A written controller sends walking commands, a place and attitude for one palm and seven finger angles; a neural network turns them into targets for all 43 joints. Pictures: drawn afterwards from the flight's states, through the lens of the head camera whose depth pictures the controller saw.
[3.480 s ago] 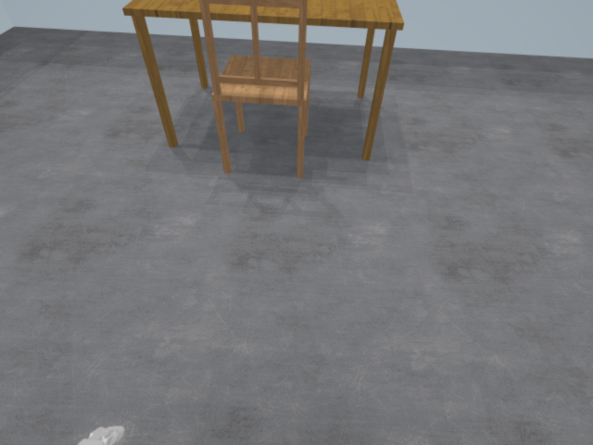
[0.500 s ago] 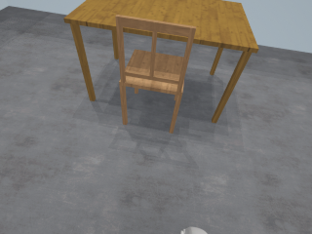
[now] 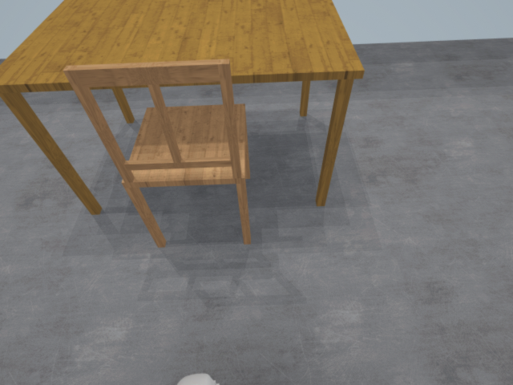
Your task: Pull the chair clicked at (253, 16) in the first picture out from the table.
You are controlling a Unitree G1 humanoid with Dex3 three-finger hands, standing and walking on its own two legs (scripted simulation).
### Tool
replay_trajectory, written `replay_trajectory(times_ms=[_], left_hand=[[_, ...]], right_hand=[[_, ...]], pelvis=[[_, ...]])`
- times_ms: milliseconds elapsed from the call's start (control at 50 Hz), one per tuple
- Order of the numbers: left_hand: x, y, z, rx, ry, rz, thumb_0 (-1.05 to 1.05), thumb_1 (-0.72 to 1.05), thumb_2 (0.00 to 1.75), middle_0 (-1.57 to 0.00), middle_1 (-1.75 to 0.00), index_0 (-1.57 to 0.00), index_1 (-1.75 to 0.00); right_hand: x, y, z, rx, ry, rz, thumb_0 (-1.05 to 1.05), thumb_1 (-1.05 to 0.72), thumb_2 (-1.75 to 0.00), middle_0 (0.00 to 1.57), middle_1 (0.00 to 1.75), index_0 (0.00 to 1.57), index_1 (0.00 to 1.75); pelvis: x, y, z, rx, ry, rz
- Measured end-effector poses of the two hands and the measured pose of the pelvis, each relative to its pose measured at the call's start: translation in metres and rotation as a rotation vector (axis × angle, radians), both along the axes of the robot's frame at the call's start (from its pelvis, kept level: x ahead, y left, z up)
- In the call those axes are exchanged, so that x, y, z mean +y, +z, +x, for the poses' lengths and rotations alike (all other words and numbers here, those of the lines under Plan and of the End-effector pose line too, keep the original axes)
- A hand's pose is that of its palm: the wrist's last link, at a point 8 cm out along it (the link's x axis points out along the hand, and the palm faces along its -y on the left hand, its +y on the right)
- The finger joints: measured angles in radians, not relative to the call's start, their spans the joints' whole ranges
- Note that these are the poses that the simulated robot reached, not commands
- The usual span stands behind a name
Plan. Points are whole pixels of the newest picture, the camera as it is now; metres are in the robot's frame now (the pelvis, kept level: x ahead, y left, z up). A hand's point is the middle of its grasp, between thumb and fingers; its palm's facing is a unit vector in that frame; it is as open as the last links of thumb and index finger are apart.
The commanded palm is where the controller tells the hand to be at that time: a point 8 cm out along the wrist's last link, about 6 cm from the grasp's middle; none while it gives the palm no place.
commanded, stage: take the last steps up to it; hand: left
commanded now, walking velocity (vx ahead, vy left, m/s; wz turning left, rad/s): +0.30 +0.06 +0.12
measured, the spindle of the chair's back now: (166, 126) +0.78 +0.28 -0.09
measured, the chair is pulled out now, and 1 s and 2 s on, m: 0.00 0.00 0.00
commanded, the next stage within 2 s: come to a stop and stand still in 0.90 s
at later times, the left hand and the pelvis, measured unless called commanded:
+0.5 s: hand out of the picture +0.02 +0.17 -0.16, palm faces +0.21 -0.97 -0.14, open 7.3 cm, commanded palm none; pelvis +0.14 +0.04 +0.01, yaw +4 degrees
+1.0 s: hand (158, 265) +0.38 +0.24 -0.16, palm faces +0.04 -0.98 -0.22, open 7.3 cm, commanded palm none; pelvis +0.29 +0.06 +0.00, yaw +2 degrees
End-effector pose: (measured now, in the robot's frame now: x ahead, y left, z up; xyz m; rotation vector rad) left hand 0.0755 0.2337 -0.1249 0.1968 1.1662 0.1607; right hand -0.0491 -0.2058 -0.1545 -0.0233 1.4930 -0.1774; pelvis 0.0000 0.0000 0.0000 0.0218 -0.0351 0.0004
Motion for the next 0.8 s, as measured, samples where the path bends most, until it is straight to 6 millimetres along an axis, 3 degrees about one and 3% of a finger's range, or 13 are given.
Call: replay_trajectory(times_ms=[100,260,400,540,580,640,720,800], left_hand=[[-0.003,0.008,-0.002,0.046,0.020,0.004,-0.01,0.95,0.90,-0.20,-0.30,-0.20,-0.30],[-0.022,0.002,-0.026,0.146,0.117,-0.073,0.00,0.92,0.90,-0.20,-0.30,-0.20,-0.30],[-0.027,-0.001,-0.054,0.305,0.206,-0.131,0.00,0.91,0.90,-0.20,-0.30,-0.20,-0.30],[0.000,-0.008,-0.057,0.442,0.276,-0.154,0.00,0.91,0.90,-0.20,-0.30,-0.20,-0.30],[0.014,-0.015,-0.046,0.467,0.264,-0.154,0.00,0.91,0.90,-0.20,-0.30,-0.20,-0.30],[0.038,-0.018,-0.007,0.434,0.220,-0.130,0.00,0.91,0.90,-0.20,-0.30,-0.20,-0.30],[0.066,-0.017,0.070,0.296,0.165,-0.091,0.00,0.91,0.90,-0.19,-0.30,-0.19,-0.30],[0.080,-0.010,0.151,0.134,0.129,-0.062,0.00,0.91,0.90,-0.19,-0.30,-0.19,-0.30]], right_hand=[[-0.018,0.010,0.088,-0.166,0.047,-0.025,0.01,-0.92,-0.90,0.20,0.29,0.20,0.30],[-0.025,0.023,0.176,-0.238,0.129,-0.049,0.01,-0.92,-0.90,0.20,0.29,0.20,0.30],[0.004,0.029,0.247,-0.261,0.211,-0.034,0.01,-0.92,-0.90,0.20,0.29,0.20,0.30],[0.056,0.024,0.323,-0.321,0.287,-0.022,0.01,-0.91,-0.90,0.20,0.29,0.20,0.30],[0.068,0.020,0.335,-0.349,0.279,-0.033,0.01,-0.91,-0.90,0.20,0.29,0.20,0.30],[0.073,0.024,0.337,-0.361,0.207,-0.054,-0.01,-0.93,-0.90,0.20,0.29,0.21,0.30],[0.061,0.032,0.334,-0.328,0.170,-0.105,-0.03,-0.96,-0.90,0.20,0.30,0.21,0.30],[0.056,0.029,0.318,-0.229,0.159,-0.104,-0.02,-0.94,-0.90,0.20,0.29,0.20,0.30]], pelvis=[[-0.006,0.010,0.027,0.013,0.007,-0.007],[-0.001,0.014,0.072,0.017,0.033,-0.022],[0.017,0.015,0.112,0.027,0.058,-0.027],[0.053,0.003,0.158,0.032,0.077,-0.033],[0.063,-0.003,0.170,0.026,0.071,-0.027],[0.073,-0.001,0.185,0.011,0.053,-0.010],[0.080,0.006,0.205,0.010,0.048,0.001],[0.080,0.010,0.227,0.012,0.053,0.007]])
